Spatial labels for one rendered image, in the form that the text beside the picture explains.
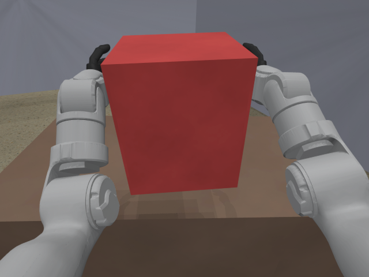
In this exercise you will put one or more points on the pedestal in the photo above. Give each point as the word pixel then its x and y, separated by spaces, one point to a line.
pixel 248 231

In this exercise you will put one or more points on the left robot upper arm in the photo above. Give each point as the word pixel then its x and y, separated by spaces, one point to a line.
pixel 74 212

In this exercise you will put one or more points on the right robot upper arm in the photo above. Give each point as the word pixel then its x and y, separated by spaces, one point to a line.
pixel 333 191

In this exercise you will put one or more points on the robot left hand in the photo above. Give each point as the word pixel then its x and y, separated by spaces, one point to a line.
pixel 94 59

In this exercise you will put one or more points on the robot right forearm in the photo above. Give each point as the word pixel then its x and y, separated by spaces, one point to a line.
pixel 303 130

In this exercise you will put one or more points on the robot right hand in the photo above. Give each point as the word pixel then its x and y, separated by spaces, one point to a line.
pixel 256 52

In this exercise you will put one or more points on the robot left forearm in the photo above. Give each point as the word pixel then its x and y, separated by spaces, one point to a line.
pixel 81 120

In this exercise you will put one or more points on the carton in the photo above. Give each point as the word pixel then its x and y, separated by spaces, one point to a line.
pixel 180 104

